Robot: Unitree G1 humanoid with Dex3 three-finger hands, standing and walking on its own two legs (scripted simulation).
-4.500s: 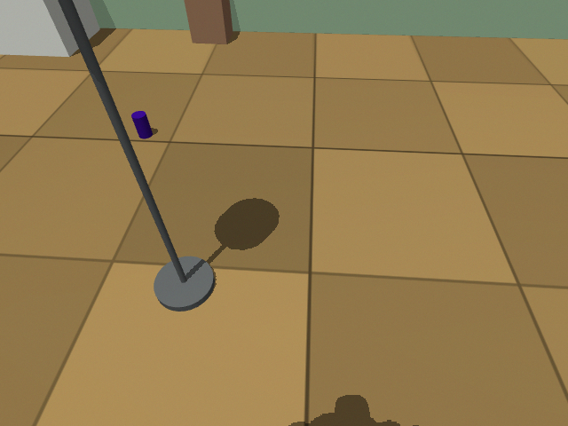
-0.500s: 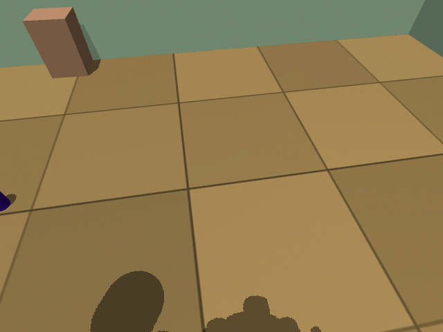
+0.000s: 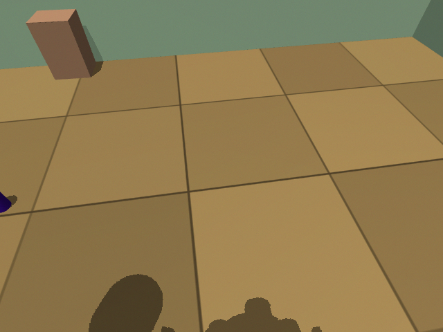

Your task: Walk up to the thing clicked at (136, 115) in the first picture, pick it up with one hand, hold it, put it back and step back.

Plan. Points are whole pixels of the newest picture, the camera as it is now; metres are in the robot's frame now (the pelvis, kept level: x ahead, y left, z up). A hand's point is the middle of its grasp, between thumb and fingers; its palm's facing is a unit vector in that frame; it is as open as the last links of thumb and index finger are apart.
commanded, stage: stand
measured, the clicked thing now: out of the picture +0.90 +1.23 -0.71
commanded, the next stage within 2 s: walk up in 1.90 s
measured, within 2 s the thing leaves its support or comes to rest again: neither
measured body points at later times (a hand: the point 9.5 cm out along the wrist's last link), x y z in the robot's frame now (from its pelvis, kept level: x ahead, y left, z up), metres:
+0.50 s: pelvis +0.00 +0.00 +0.00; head +0.01 -0.01 +0.45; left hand +0.09 +0.30 -0.13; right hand +0.07 -0.30 -0.14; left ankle -0.02 +0.14 -0.75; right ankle +0.03 -0.10 -0.75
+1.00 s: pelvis +0.00 +0.00 +0.00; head +0.01 -0.01 +0.45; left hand +0.08 +0.30 -0.13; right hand +0.07 -0.30 -0.14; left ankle -0.02 +0.14 -0.75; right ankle +0.03 -0.10 -0.75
